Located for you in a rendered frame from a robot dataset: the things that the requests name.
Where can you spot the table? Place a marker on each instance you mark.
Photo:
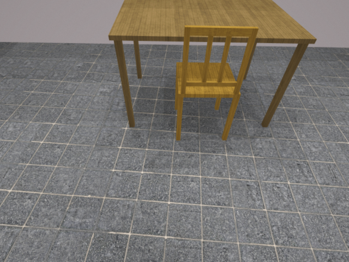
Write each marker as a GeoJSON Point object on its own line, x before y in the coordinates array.
{"type": "Point", "coordinates": [164, 20]}

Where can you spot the chair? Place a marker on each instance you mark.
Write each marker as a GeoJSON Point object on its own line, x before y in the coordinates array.
{"type": "Point", "coordinates": [211, 80]}

